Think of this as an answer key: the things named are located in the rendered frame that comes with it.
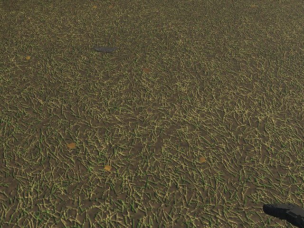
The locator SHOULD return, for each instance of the robot right hand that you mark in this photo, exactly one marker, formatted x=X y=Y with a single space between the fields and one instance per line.
x=292 y=213

